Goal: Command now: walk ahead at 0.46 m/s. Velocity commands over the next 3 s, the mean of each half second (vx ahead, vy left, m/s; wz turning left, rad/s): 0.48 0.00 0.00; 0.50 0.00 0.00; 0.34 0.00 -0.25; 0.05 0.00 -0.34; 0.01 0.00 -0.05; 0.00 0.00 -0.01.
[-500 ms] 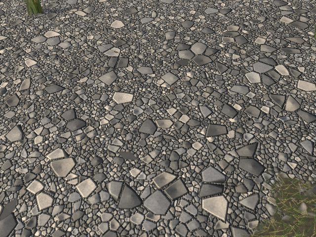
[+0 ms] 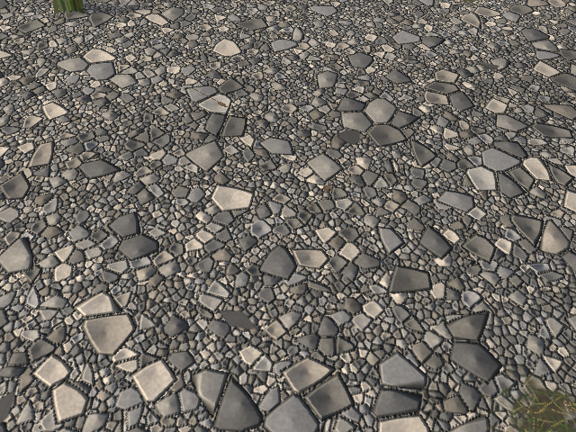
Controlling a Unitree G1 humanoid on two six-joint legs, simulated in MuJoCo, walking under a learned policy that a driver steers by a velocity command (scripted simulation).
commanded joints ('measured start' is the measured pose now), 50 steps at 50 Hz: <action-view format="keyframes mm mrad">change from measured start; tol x32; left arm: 1 -34 60 11 -52 13 -3 -17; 13 -407 13 -22 -170 -2 9 -20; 19 131 172 42 -22 33 -19 28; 50 85 67 17 64 -19 -31 27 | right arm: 1 67 -101 -19 -10 6 -24 -4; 20 339 24 21 113 43 -17 -13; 42 -346 -34 7 -62 1 11 11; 50 80 -179 -58 80 11 -3 -12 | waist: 1 -18 133 74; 15 -27 110 101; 20 73 -225 -324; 32 -28 -6 99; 50 -88 112 -128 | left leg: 1 164 247 -296 -292 9 86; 17 303 236 -73 11 940 70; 19 24 149 -9 522 503 41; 20 -335 -49 -21 893 -323 5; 21 -430 -3 -138 937 -269 27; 42 -453 85 5 183 165 -9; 46 -77 -15 49 61 74 69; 48 538 377 -476 16 -8 233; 50 380 408 -596 -146 -93 248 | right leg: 1 -295 -77 8 71 109 11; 14 -208 -15 -104 -401 305 13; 18 244 51 -104 -503 221 -74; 20 730 -442 656 -628 33 -287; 25 191 -223 237 -810 211 -134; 36 269 -149 51 -885 432 -102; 46 459 -181 -14 -465 1026 -63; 49 -222 93 6 336 -186 1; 50 -295 14 53 362 -102 -11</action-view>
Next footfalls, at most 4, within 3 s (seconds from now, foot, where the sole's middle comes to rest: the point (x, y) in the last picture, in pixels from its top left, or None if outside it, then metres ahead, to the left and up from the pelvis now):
0.38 right None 0.37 -0.09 -0.78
0.94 left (259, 368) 0.68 0.08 -0.78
1.44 right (322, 292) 0.91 -0.08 -0.78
1.98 left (253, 300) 0.88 0.11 -0.78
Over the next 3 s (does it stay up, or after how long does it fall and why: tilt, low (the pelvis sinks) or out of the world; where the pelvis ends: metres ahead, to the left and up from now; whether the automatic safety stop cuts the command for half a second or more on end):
stays up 0.81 0.02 0.00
